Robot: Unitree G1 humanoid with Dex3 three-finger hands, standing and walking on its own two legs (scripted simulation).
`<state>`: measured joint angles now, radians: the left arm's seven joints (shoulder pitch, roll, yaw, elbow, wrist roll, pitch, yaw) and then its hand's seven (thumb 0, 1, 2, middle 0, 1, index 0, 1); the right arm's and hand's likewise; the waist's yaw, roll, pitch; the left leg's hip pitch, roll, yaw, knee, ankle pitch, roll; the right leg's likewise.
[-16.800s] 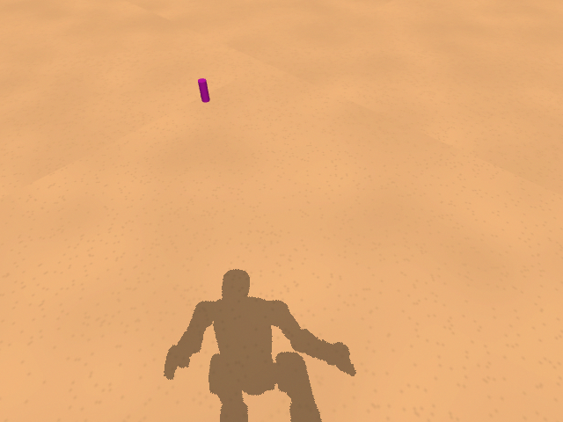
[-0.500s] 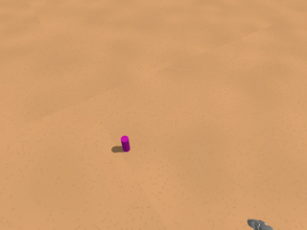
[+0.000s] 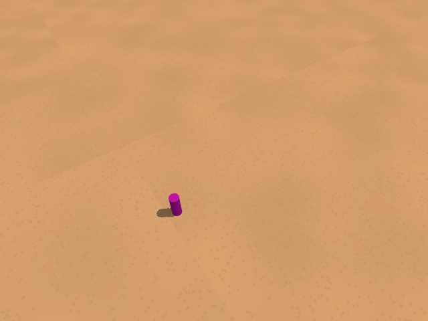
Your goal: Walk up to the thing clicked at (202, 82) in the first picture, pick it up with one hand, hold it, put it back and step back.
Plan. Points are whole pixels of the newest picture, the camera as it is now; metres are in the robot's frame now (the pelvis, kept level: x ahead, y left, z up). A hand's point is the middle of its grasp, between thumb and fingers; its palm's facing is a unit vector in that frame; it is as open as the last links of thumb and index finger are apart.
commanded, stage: stand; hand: left
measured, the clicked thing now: (175, 204) +0.78 +0.22 -0.71
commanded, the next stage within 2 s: walk up in 0.32 s
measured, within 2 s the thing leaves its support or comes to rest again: neither
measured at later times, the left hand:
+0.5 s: hand out of the picture +0.07 +0.28 -0.16, palm faces +0.02 -0.94 -0.34, open 7.3 cm
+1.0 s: hand (93, 266) +0.27 +0.30 -0.15, palm faces -0.14 -0.92 -0.36, open 7.3 cm
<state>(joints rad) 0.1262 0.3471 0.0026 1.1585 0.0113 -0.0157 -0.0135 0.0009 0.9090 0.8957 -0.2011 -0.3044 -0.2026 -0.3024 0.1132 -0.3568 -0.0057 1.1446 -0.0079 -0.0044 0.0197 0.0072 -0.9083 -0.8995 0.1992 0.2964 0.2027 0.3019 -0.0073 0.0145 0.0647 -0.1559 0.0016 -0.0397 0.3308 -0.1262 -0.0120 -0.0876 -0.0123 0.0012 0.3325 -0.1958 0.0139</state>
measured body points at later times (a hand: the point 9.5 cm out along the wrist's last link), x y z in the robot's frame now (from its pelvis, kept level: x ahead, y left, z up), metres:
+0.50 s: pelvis +0.03 +0.01 +0.00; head +0.03 +0.02 +0.45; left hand +0.07 +0.33 -0.13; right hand +0.09 -0.31 -0.12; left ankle +0.07 +0.14 -0.72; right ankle -0.01 -0.13 -0.75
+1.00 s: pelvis +0.19 +0.03 -0.01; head +0.20 +0.02 +0.44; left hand +0.28 +0.35 -0.12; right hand +0.17 -0.29 -0.13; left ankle +0.12 +0.15 -0.75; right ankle +0.29 -0.12 -0.73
